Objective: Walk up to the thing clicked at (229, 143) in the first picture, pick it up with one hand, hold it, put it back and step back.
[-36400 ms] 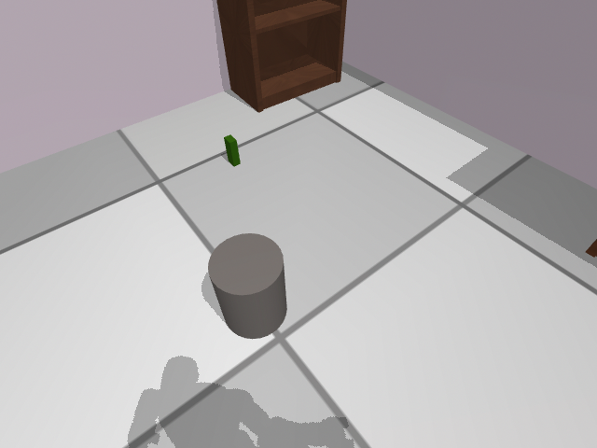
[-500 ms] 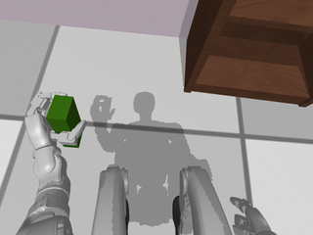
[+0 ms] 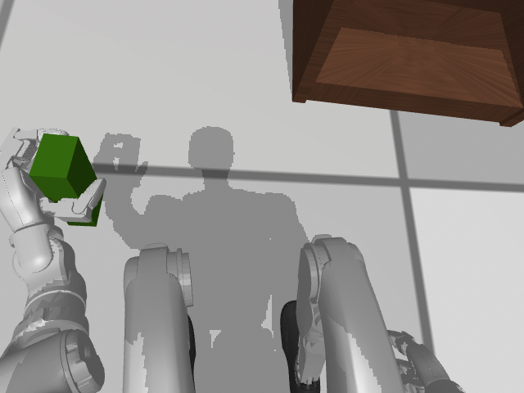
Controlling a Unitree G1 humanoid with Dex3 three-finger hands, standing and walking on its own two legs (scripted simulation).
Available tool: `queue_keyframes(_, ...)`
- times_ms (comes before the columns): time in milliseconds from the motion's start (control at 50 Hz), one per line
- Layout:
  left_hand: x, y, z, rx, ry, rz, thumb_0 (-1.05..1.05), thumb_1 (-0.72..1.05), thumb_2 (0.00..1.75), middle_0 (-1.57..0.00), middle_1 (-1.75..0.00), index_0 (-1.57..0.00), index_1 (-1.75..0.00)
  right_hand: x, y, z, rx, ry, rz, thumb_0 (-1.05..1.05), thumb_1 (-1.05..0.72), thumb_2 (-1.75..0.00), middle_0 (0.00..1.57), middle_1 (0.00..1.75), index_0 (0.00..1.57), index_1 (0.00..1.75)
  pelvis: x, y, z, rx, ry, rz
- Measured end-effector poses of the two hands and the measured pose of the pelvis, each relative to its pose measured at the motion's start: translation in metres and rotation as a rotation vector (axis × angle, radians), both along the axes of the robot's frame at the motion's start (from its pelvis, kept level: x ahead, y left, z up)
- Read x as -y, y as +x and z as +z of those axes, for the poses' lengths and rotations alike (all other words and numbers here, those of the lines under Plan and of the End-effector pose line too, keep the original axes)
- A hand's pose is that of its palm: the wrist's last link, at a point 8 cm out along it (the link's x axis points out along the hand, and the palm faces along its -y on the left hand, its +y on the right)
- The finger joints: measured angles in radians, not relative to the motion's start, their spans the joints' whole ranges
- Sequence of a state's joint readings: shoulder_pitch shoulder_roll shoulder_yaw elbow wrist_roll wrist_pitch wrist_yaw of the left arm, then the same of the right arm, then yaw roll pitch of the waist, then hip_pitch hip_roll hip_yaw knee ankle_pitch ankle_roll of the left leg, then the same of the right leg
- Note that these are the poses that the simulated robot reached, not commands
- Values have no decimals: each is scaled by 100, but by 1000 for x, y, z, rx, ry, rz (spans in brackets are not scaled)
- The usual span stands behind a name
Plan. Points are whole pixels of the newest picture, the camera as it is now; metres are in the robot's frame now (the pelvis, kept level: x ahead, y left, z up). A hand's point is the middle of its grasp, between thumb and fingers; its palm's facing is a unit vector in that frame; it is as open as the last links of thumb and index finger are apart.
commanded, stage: crouch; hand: left
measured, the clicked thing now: (73, 185) +0.42 +0.28 -0.07
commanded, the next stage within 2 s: lower in 0.50 s
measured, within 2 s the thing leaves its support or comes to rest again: neither
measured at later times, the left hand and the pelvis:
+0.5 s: hand (80, 186) +0.43 +0.29 -0.12, palm faces +0.36 -0.93 -0.01, open 10.0 cm; pelvis +0.00 +0.01 -0.05, yaw -3 degrees
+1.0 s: hand (93, 195) +0.44 +0.29 -0.19, palm faces +0.40 -0.92 -0.01, open 10.0 cm; pelvis +0.00 +0.01 -0.07, yaw -7 degrees
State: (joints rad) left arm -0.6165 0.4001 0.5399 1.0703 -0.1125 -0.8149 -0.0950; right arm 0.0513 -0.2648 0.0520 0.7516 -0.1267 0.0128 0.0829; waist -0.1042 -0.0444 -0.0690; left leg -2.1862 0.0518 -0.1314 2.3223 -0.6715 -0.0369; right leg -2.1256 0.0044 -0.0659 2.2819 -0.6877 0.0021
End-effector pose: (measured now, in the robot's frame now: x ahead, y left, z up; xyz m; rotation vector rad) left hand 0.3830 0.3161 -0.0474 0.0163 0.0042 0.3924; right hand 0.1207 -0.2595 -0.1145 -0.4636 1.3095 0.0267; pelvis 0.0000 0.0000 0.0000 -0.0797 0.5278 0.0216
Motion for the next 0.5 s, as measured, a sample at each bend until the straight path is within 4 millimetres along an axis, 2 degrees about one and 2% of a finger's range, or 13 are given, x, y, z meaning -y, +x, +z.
queue_keyframes(200,-7,4,-34,-7,-4,-17,3,-43,122,-86,-117,-70,-110,4,0,-17,-9,-34,35,0,-92,-91,20,30,20,29,-1,-1,-26,34,-19,-17)
queue_keyframes(500,-12,9,-69,-9,-9,-22,2,-43,123,-85,-119,-69,-111,2,2,-25,-33,-74,95,0,-92,-91,21,30,20,29,-6,0,-46,77,-53,-33)
